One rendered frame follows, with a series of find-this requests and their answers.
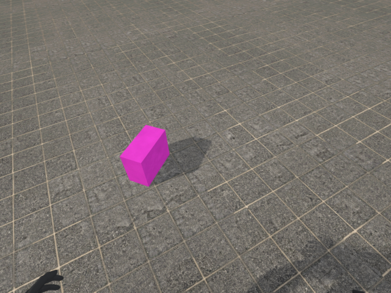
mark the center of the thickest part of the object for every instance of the carton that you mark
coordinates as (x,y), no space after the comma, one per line
(145,155)

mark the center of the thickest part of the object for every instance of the left robot hand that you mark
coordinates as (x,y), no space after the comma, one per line
(39,286)

